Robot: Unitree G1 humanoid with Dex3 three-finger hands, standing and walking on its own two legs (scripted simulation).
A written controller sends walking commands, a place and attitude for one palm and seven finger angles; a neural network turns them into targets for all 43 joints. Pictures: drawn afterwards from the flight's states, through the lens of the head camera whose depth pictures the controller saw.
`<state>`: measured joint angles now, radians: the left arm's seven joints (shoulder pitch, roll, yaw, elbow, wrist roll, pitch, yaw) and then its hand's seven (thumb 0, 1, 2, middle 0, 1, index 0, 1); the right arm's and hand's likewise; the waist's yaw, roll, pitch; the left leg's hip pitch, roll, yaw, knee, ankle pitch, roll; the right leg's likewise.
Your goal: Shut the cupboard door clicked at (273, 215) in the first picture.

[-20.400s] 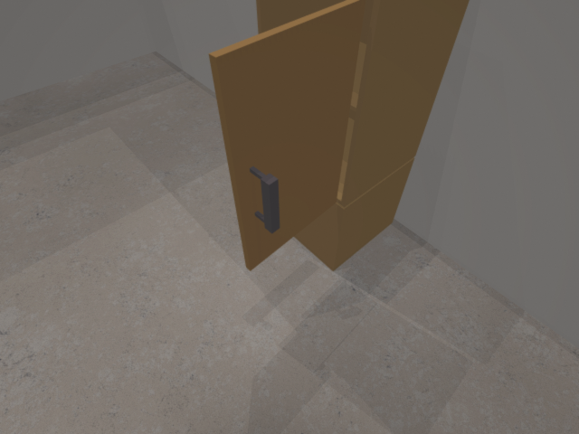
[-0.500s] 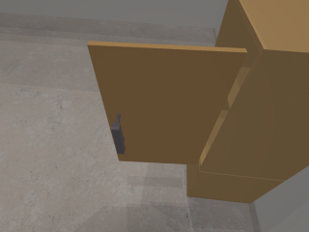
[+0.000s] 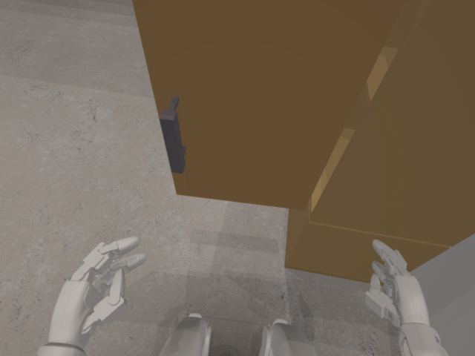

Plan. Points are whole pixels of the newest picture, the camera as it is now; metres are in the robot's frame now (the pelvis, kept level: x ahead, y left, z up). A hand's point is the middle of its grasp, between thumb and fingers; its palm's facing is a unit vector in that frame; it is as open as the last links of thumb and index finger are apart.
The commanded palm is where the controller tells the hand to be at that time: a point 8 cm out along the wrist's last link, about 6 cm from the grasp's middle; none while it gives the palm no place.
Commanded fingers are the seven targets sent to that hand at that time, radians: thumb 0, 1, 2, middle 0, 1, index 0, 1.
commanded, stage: raise the hand and make a fist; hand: left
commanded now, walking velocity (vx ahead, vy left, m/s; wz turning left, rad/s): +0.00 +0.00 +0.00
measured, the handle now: (176, 136) +0.51 +0.17 +0.04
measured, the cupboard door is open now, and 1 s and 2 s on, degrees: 93 93 93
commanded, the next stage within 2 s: bring the fist close to the handle in 1.46 s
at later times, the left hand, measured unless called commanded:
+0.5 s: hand (112, 274) +0.22 +0.21 +0.04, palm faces -0.02 -1.00 -0.02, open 3.7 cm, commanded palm +0.20 +0.26 +0.04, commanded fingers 0.00 0.90 0.90 -1.08 -1.26 -1.08 -1.26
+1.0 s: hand (101, 266) +0.23 +0.22 +0.04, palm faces -0.03 -1.00 -0.03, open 3.1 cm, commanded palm +0.21 +0.28 +0.05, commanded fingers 0.00 0.90 0.90 -1.30 -1.50 -1.30 -1.50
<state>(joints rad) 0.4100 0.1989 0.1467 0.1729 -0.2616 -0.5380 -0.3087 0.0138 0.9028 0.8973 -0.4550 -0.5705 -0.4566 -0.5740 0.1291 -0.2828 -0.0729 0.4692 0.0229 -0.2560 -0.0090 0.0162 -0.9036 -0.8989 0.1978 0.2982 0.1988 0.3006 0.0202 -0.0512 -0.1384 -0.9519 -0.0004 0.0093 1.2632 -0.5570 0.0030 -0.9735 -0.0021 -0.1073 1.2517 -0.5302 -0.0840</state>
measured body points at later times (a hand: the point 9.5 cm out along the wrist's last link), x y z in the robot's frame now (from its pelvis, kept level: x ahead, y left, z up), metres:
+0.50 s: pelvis +0.00 +0.03 +0.00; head +0.09 +0.03 +0.44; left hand +0.22 +0.26 +0.04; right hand +0.16 -0.22 -0.09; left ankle +0.03 +0.12 -0.63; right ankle +0.05 -0.07 -0.63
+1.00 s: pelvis +0.01 +0.04 +0.00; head +0.10 +0.06 +0.44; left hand +0.23 +0.28 +0.05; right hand +0.22 -0.18 -0.07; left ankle +0.03 +0.12 -0.63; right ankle +0.05 -0.07 -0.63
